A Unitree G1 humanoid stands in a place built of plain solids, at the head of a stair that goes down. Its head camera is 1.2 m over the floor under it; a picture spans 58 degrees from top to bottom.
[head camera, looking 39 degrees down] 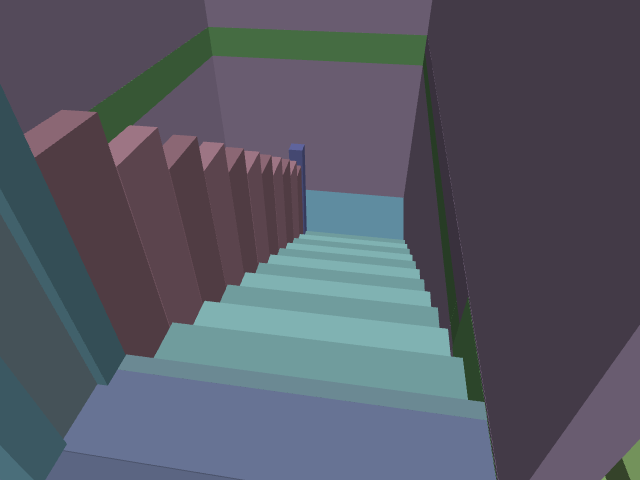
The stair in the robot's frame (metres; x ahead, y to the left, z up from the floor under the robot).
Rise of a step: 0.17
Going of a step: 0.28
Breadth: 1.15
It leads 9 degrees to the right of straight ahead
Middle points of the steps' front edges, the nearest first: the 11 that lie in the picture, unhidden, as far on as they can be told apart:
0.79 0.07 0.00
1.07 0.03 -0.17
1.35 -0.01 -0.34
1.64 -0.05 -0.51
1.92 -0.10 -0.68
2.20 -0.14 -0.85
2.48 -0.18 -1.02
2.76 -0.22 -1.19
3.04 -0.27 -1.36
3.32 -0.31 -1.53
3.60 -0.35 -1.70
